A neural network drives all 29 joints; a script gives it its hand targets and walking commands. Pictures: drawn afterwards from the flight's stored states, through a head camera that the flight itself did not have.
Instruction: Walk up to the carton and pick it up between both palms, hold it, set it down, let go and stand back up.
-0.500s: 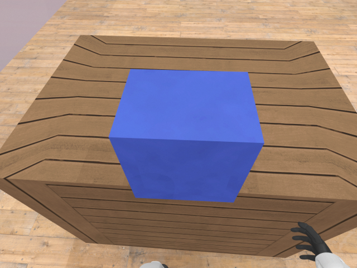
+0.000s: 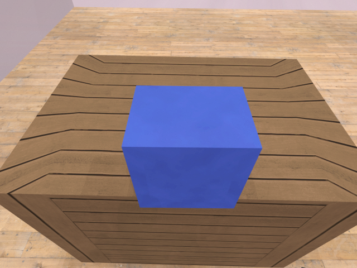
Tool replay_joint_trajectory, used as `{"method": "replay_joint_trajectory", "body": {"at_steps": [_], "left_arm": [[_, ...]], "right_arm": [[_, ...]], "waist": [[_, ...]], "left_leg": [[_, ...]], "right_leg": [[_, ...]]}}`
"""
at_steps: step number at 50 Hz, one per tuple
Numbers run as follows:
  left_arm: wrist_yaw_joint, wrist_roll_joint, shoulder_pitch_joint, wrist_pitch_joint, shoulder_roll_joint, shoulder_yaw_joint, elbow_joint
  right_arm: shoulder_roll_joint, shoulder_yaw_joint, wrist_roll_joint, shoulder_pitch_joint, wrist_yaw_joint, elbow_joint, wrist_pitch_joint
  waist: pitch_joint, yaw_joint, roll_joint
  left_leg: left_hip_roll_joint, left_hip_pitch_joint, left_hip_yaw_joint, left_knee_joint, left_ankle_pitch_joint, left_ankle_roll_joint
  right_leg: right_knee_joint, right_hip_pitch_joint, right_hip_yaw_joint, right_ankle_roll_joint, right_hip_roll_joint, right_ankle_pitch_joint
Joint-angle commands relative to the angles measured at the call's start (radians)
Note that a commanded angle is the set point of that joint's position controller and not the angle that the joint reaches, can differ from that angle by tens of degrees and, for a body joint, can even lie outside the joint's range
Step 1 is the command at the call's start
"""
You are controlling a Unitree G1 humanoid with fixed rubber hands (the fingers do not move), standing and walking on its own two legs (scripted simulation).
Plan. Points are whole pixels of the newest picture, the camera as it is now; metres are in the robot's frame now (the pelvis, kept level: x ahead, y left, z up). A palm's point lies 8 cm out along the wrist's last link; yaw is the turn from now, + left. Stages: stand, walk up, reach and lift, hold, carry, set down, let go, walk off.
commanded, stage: walk up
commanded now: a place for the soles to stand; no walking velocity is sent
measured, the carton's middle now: (188, 150) +0.36 -0.01 +0.09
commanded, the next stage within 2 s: reach and lift in 1.06 s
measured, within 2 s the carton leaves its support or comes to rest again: neither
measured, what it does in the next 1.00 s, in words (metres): stands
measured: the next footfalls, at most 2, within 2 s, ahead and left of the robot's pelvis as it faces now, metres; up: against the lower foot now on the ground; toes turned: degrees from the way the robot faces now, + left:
none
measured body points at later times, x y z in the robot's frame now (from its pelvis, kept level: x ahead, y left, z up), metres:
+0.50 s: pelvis -0.01 +0.01 +0.00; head +0.00 +0.01 +0.45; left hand +0.05 +0.31 -0.13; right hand +0.10 -0.30 -0.12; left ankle +0.10 +0.10 -0.74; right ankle -0.07 -0.14 -0.74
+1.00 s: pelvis -0.02 +0.01 -0.01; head +0.00 +0.02 +0.44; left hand +0.03 +0.33 -0.13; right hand +0.09 -0.30 -0.12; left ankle +0.10 +0.10 -0.74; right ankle -0.07 -0.14 -0.74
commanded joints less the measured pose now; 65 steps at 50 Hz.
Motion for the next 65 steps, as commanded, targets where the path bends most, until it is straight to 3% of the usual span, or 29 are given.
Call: {"method": "replay_joint_trajectory", "body": {"at_steps": [1, 6, 18, 20, 23, 25, 29, 31, 32, 37, 39, 42, 44, 46, 50, 53, 54, 55, 56, 57, 59, 60, 61, 62, 63, 65], "left_arm": [[0.01, 0.0, 0.032, -0.015, 0.208, 0.042, -0.031], [0.011, 0.006, 0.031, -0.015, 0.205, 0.043, -0.027], [0.007, 0.011, 0.043, -0.023, 0.194, 0.038, -0.041], [0.02, 0.013, 0.062, -0.028, 0.237, 0.043, -0.063], [0.025, 0.014, 0.073, -0.024, 0.258, 0.051, -0.089], [0.026, 0.016, 0.068, -0.018, 0.251, 0.048, -0.105], [0.024, 0.015, 0.091, -0.01, 0.242, 0.049, -0.137], [0.022, 0.014, 0.118, -0.006, 0.242, 0.051, -0.143], [0.022, 0.013, 0.126, -0.005, 0.239, 0.047, -0.142], [0.02, 0.009, 0.156, -0.01, 0.252, 0.048, -0.15], [0.019, 0.015, 0.157, -0.012, 0.267, 0.053, -0.153], [0.02, 0.012, 0.142, -0.015, 0.263, 0.05, -0.165], [0.019, 0.014, 0.172, -0.011, 0.265, 0.052, -0.163], [0.02, 0.011, 0.197, -0.01, 0.254, 0.049, -0.162], [0.02, 0.02, 0.19, -0.015, 0.278, 0.058, -0.172], [0.017, 0.022, 0.164, -0.018, 0.277, 0.058, -0.19], [0.026, -0.068, -0.422, 0.169, 0.275, 0.06, -0.496], [0.032, -0.076, -0.393, 0.25, 0.269, 0.035, -0.559], [0.028, -0.054, -0.351, 0.312, 0.262, 0.049, -0.59], [0.022, -0.015, -0.334, 0.36, 0.251, 0.04, -0.625], [0.03, 0.061, -0.302, 0.446, 0.212, 0.01, -0.682], [0.027, 0.08, -0.249, 0.479, 0.182, 0.027, -0.694], [0.022, 0.081, -0.215, 0.504, 0.175, 0.036, -0.699], [0.016, 0.086, -0.177, 0.523, 0.182, 0.06, -0.709], [0.021, 0.093, -0.151, 0.54, 0.177, 0.076, -0.745], [0.037, 0.121, -0.097, 0.568, 0.147, 0.101, -0.757]], "right_arm": [[-0.198, -0.04, -0.003, -0.063, -0.009, -0.058, -0.021], [-0.196, -0.044, -0.005, -0.05, -0.008, -0.061, -0.02], [-0.2, -0.05, -0.008, -0.04, -0.006, -0.084, -0.021], [-0.238, -0.074, -0.012, -0.038, 0.0, -0.102, -0.005], [-0.223, -0.075, -0.008, -0.026, 0.004, -0.122, 0.0], [-0.224, -0.078, -0.011, -0.033, 0.007, -0.138, 0.009], [-0.233, -0.079, -0.016, -0.039, 0.015, -0.166, 0.017], [-0.239, -0.079, -0.016, -0.04, 0.018, -0.178, 0.017], [-0.24, -0.079, -0.012, -0.034, 0.018, -0.178, 0.017], [-0.241, -0.083, -0.012, -0.026, 0.021, -0.189, 0.017], [-0.25, -0.086, -0.012, -0.019, 0.023, -0.2, 0.018], [-0.249, -0.087, -0.014, -0.005, 0.025, -0.205, 0.017], [-0.253, -0.088, -0.011, -0.006, 0.024, -0.214, 0.018], [-0.25, -0.089, -0.011, -0.015, 0.024, -0.222, 0.02], [-0.252, -0.091, -0.011, -0.009, 0.027, -0.234, 0.021], [-0.25, -0.094, -0.014, 0.0, 0.028, -0.241, 0.019], [-0.018, -0.058, -0.179, -0.375, 0.035, -0.268, -0.104], [-0.07, -0.093, -0.163, -0.286, 0.051, -0.265, -0.123], [-0.099, -0.114, -0.14, -0.234, 0.06, -0.283, -0.116], [-0.119, -0.14, -0.13, -0.208, 0.06, -0.282, -0.107], [-0.156, -0.148, -0.087, -0.199, 0.064, -0.199, -0.089], [-0.179, -0.157, -0.074, -0.165, 0.07, -0.157, -0.09], [-0.188, -0.154, -0.061, -0.146, 0.066, -0.148, -0.086], [-0.209, -0.138, -0.026, -0.115, 0.062, -0.178, -0.089], [-0.224, -0.128, 0.009, -0.1, 0.062, -0.206, -0.093], [-0.257, -0.126, 0.043, -0.11, 0.067, -0.254, -0.082]], "waist": [[-0.097, 0.014, 0.062], [-0.074, 0.01, 0.048], [-0.068, 0.003, 0.026], [-0.068, 0.0, 0.047], [-0.095, 0.001, -0.003], [-0.07, 0.003, -0.018], [-0.063, 0.01, 0.006], [-0.066, 0.015, 0.013], [-0.071, 0.014, 0.045], [-0.088, 0.017, 0.055], [-0.09, 0.009, 0.017], [-0.09, -0.002, 0.058], [-0.088, 0.006, 0.05], [-0.09, 0.014, 0.068], [-0.062, 0.006, 0.016], [-0.044, -0.004, 0.017], [-0.041, 0.009, -0.258], [-0.035, -0.008, -0.299], [-0.054, -0.031, -0.29], [-0.06, -0.04, -0.218], [-0.073, -0.033, 0.028], [-0.107, -0.032, 0.076], [-0.122, -0.03, 0.073], [-0.138, -0.02, 0.025], [-0.154, -0.014, 0.025], [-0.149, 0.014, 0.061]], "left_leg": [[0.16, 0.118, -0.188, -0.117, -0.109, 0.023], [0.16, 0.105, -0.186, -0.123, -0.17, 0.02], [0.153, 0.152, -0.171, -0.092, -0.14, 0.015], [0.137, 0.132, -0.134, -0.024, -0.001, 0.035], [0.119, 0.151, -0.111, 0.025, 0.044, 0.031], [0.114, 0.132, -0.119, 0.025, -0.042, 0.03], [0.141, 0.082, -0.18, -0.034, -0.195, 0.044], [0.148, 0.073, -0.194, -0.048, -0.22, 0.056], [0.152, 0.064, -0.198, -0.06, -0.234, 0.053], [0.153, 0.066, -0.199, -0.076, -0.271, 0.044], [0.138, 0.082, -0.176, -0.048, -0.262, 0.032], [0.144, 0.106, -0.183, -0.052, -0.271, 0.032], [0.161, 0.089, -0.22, -0.092, -0.327, 0.043], [0.161, 0.074, -0.202, -0.097, -0.336, 0.041], [0.134, 0.076, -0.166, -0.031, -0.317, 0.02], [0.128, 0.093, -0.163, -0.012, -0.305, 0.02], [0.003, 0.379, 0.059, 0.211, -0.35, -0.056], [-0.001, 0.712, 0.031, 0.361, -0.304, -0.046], [-0.019, 0.778, 0.015, 0.421, -0.266, -0.048], [-0.005, 0.707, 0.005, 0.41, -0.264, -0.058], [0.07, 0.455, -0.015, 0.298, -0.296, -0.098], [0.091, 0.419, -0.028, 0.281, -0.252, -0.111], [0.09, 0.47, -0.032, 0.279, -0.218, -0.104], [0.066, 0.604, -0.028, 0.3, -0.224, -0.092], [0.054, 0.728, -0.046, 0.311, -0.203, -0.092], [0.048, 0.717, -0.062, 0.268, -0.14, -0.109]], "right_leg": [[-0.086, -0.106, 0.063, -0.057, -0.087, 0.002], [-0.096, -0.13, 0.073, -0.065, -0.092, -0.027], [-0.111, -0.193, 0.088, -0.068, -0.1, -0.033], [-0.07, -0.195, 0.09, -0.074, -0.106, 0.09], [-0.042, -0.212, 0.1, -0.079, -0.121, 0.135], [-0.036, -0.249, 0.103, -0.085, -0.12, 0.072], [0.002, -0.253, 0.08, -0.085, -0.087, -0.06], [0.011, -0.245, 0.079, -0.082, -0.077, -0.085], [0.013, -0.234, 0.08, -0.085, -0.073, -0.087], [0.006, -0.23, 0.084, -0.088, -0.071, -0.088], [-0.02, -0.249, 0.104, -0.104, -0.09, -0.11], [-0.003, -0.274, 0.1, -0.096, -0.079, -0.103], [0.028, -0.271, 0.073, -0.092, -0.053, -0.124], [0.022, -0.254, 0.077, -0.095, -0.056, -0.114], [-0.03, -0.301, 0.125, -0.115, -0.094, -0.143], [-0.038, -0.35, 0.137, -0.114, -0.106, -0.164], [0.054, -0.777, -0.006, -0.125, -0.067, -0.327], [-0.018, -1.077, 0.039, -0.191, -0.158, -0.442], [-0.016, -1.144, 0.036, -0.193, -0.183, -0.44], [0.034, -1.087, 0.016, -0.179, -0.152, -0.402], [0.151, -0.821, -0.033, -0.148, -0.067, -0.242], [0.178, -0.733, -0.028, -0.138, -0.057, -0.166], [0.166, -0.733, -0.023, -0.131, -0.066, -0.149], [0.129, -0.833, -0.025, -0.136, -0.098, -0.185], [0.101, -0.935, -0.026, -0.144, -0.124, -0.204], [0.092, -0.887, -0.035, -0.139, -0.1, -0.149]]}}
